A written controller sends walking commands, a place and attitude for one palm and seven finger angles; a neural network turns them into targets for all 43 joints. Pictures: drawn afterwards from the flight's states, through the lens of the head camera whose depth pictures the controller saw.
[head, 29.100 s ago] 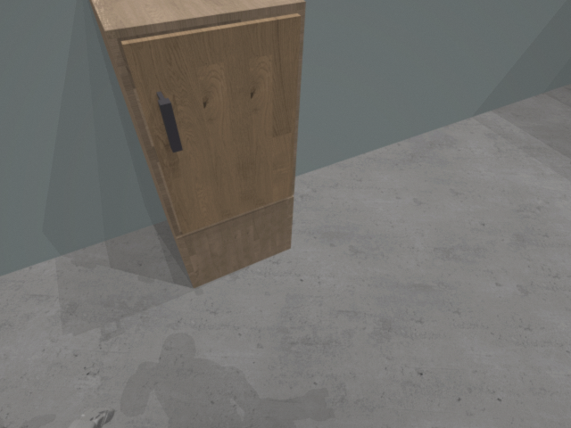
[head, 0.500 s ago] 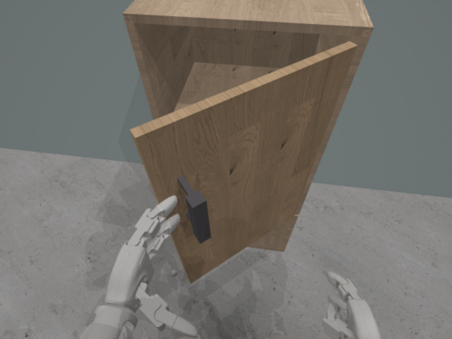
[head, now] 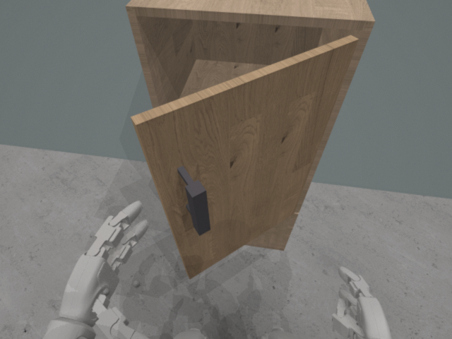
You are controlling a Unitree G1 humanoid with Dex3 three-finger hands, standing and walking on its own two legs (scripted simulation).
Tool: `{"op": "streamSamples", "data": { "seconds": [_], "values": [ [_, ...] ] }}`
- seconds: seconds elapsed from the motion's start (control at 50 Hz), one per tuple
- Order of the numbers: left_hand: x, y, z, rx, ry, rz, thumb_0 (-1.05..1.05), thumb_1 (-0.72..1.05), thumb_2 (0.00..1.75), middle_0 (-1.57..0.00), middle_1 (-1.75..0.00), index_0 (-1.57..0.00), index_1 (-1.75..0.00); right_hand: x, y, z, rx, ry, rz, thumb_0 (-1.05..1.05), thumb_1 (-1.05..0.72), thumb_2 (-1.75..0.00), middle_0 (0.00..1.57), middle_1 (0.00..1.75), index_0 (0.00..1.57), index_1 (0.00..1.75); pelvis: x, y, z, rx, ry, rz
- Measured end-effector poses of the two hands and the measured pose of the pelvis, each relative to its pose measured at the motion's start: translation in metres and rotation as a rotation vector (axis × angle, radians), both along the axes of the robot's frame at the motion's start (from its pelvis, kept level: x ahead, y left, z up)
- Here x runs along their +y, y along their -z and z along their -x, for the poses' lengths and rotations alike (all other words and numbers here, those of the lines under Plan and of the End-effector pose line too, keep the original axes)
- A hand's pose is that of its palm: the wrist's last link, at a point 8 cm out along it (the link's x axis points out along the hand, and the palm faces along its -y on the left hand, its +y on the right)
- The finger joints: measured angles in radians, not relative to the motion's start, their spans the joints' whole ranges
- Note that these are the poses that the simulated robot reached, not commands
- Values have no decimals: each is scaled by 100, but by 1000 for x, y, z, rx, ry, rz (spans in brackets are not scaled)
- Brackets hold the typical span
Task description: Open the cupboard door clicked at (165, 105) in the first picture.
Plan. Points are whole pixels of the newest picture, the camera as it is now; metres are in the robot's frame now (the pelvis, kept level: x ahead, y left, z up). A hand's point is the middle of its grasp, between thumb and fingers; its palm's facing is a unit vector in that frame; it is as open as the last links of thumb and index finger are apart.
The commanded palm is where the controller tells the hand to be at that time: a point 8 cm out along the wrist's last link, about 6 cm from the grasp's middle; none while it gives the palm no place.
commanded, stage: draw the hand back to the body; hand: left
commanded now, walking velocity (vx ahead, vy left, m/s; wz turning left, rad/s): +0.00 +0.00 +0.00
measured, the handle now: (193, 201) +0.33 +0.08 +0.08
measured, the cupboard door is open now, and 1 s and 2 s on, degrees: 42 42 42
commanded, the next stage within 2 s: step back with the hand held close in 1.56 s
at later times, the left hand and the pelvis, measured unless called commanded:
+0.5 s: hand (82, 270) +0.19 +0.19 +0.13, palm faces -0.08 -0.99 -0.10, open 16.1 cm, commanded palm +0.16 +0.26 +0.15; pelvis +0.01 +0.02 +0.03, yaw +0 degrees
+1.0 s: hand (11, 217) +0.22 +0.26 +0.20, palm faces +0.36 -0.84 -0.41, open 11.3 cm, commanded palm +0.17 +0.31 +0.22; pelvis +0.03 +0.03 +0.06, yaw -1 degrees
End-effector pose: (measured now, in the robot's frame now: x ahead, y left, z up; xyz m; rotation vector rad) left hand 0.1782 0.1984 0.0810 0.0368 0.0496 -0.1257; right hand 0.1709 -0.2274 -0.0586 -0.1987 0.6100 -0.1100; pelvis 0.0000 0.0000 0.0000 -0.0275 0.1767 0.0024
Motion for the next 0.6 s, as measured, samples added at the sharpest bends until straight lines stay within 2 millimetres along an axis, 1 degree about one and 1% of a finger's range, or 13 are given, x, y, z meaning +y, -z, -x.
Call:
{"op": "streamSamples", "data": {
  "seconds": [0.08, 0.22, 0.28, 0.4, 0.5, 0.56, 0.6],
  "values": [
    [3, -5, 1, -11, 6, -9, -1, -50, 30, -15, -30, -15, -30, 5, -2, 4, -3, 5, -3, 1, -91, -90, 20, 30, 20, 30, 3, -1, 2, -10, 3, 3],
    [27, -30, 3, -51, -31, -47, -1, -50, 30, -15, -30, -15, -30, 16, -11, 7, -19, 14, -19, 1, -90, -90, 20, 30, 20, 30, 10, -10, 0, -44, 3, 11],
    [33, -36, 4, -47, -37, -39, -1, -50, 30, -15, -30, -15, -30, 21, -16, 5, -35, 7, -19, 1, -90, -90, 20, 30, 20, 30, 14, -14, -1, -58, 0, 13],
    [38, -43, 6, -26, -18, -36, -1, -50, 30, -15, -30, -15, -30, 28, -29, -2, -75, -13, -9, 1, -90, -90, 20, 30, 20, 30, 20, -20, -4, -83, -1, 17],
    [51, -58, 6, -52, -41, -58, -1, -47, 32, -15, -30, -15, -30, 34, -39, -8, -100, -25, -7, 1, -90, -90, 20, 30, 20, 30, 23, -26, -7, -104, -2, 19],
    [63, -71, 6, -54, -158, -183, -1, -41, 34, -16, -30, -16, -30, 37, -44, -11, -93, -25, 7, 1, -90, -90, 20, 30, 20, 30, 24, -31, -10, -120, 5, 15],
    [69, -78, 8, -50, -243, -227, -1, -37, 36, -16, -30, -16, -30, 40, -46, -13, -83, -22, 9, 1, -90, -90, 20, 30, 20, 30, 26, -36, -12, -131, 6, 14]
  ]
}}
